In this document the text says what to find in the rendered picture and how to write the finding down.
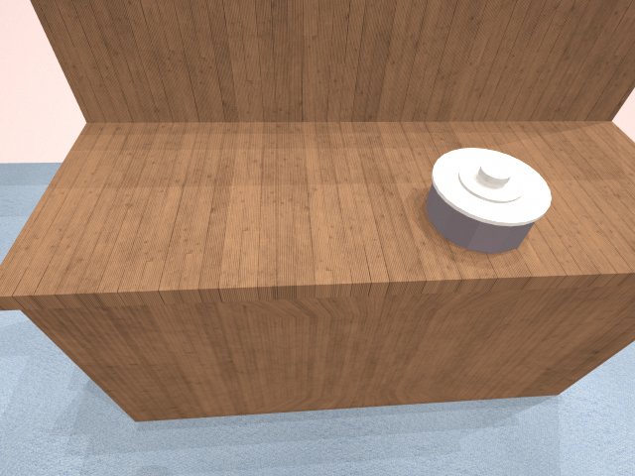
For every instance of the knob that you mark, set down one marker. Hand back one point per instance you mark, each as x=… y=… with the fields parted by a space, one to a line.
x=495 y=172

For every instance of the pot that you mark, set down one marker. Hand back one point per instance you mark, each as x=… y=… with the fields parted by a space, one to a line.
x=472 y=234

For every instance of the lid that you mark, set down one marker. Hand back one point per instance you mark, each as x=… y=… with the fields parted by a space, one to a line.
x=522 y=200

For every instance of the table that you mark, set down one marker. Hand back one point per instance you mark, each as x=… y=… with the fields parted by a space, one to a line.
x=241 y=226

